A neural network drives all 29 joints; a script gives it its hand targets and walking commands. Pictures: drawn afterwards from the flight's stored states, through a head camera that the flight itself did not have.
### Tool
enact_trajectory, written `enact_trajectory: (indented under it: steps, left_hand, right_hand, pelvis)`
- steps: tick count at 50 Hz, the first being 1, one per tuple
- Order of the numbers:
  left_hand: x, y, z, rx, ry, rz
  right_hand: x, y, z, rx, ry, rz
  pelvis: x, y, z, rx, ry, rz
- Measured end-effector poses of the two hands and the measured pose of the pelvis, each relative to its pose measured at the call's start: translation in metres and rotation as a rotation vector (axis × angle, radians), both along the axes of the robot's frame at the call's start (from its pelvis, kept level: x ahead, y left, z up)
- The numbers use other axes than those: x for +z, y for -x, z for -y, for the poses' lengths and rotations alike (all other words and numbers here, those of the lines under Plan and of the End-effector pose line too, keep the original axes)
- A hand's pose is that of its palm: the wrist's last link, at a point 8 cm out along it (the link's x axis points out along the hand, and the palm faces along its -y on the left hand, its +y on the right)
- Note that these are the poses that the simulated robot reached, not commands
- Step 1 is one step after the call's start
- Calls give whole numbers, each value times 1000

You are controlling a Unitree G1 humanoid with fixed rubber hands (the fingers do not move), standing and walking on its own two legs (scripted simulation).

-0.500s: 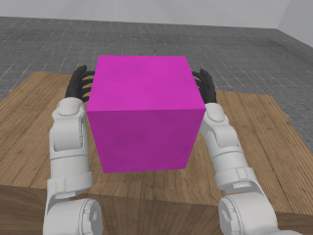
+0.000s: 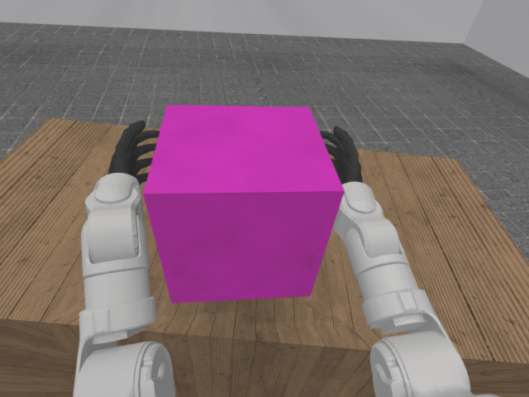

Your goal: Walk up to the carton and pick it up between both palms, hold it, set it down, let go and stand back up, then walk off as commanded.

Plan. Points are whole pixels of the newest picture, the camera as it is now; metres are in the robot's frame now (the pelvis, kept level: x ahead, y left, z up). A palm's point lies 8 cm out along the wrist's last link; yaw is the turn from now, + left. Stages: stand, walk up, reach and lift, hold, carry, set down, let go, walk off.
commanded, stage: hold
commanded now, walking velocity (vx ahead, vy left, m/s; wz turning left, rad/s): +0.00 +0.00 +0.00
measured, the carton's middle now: (241, 204) +0.36 +0.00 +0.13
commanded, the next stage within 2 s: set down in 1.22 s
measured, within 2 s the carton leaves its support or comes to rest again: neither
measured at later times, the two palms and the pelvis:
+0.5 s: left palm (125, 174) +0.35 +0.16 +0.20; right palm (347, 180) +0.35 -0.15 +0.19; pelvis -0.01 +0.00 +0.00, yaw +0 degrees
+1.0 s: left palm (123, 177) +0.35 +0.17 +0.19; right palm (342, 181) +0.36 -0.15 +0.18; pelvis +0.00 +0.01 +0.00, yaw +0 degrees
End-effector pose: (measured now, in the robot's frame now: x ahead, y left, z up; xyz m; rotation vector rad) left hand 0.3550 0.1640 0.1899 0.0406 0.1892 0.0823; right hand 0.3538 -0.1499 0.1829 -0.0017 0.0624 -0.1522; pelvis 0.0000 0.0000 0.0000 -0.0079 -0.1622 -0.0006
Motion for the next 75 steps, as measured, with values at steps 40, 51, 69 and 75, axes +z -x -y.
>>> enact_trajectory:
  steps: [40, 51, 69, 75]
  left_hand:
    - [3, 1, -9, 22, -12, -3]
    - [3, 3, -2, 7, -21, 36]
    - [4, 8, -2, 13, -19, 24]
    - [8, 0, 0, -21, 2, 93]
  right_hand:
    - [2, -6, -9, 26, -13, 0]
    - [-1, -1, -3, 16, -26, 40]
    - [0, 3, -3, 17, 15, 26]
    - [3, 6, 0, -26, 20, 93]
  pelvis:
    - [0, 2, -5, 8, 2, -4]
    - [1, 0, -7, 5, 6, -30]
    - [0, 12, 1, 15, 3, 1]
    - [0, 9, 0, 20, 2, -3]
